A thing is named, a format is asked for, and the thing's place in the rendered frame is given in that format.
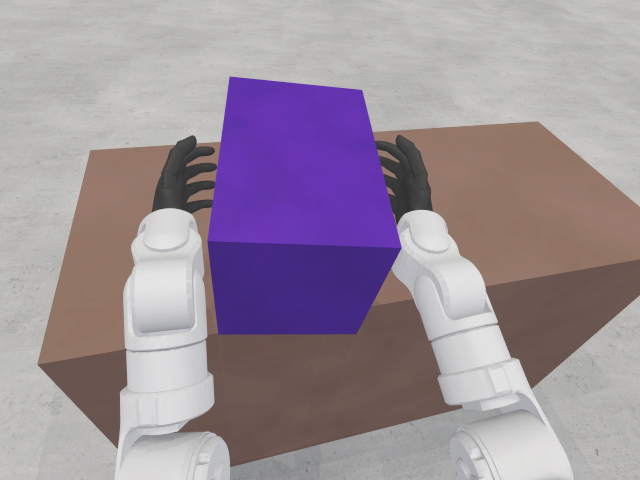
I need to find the left robot forearm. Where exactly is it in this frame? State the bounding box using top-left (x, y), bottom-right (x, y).
top-left (114, 208), bottom-right (214, 480)

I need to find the robot left hand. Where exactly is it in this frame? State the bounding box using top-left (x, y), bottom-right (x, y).
top-left (152, 135), bottom-right (217, 214)

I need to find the robot right hand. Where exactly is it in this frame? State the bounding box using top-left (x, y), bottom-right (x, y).
top-left (375, 135), bottom-right (433, 225)

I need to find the carton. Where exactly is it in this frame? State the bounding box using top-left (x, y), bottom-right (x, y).
top-left (207, 77), bottom-right (402, 335)

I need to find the right robot forearm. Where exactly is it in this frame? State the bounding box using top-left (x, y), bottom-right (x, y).
top-left (391, 210), bottom-right (574, 480)

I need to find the right robot upper arm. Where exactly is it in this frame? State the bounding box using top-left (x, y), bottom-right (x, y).
top-left (450, 409), bottom-right (573, 480)

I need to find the left robot upper arm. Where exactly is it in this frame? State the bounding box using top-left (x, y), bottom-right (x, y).
top-left (117, 431), bottom-right (230, 480)

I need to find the pedestal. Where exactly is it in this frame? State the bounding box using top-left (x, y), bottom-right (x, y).
top-left (37, 121), bottom-right (640, 467)

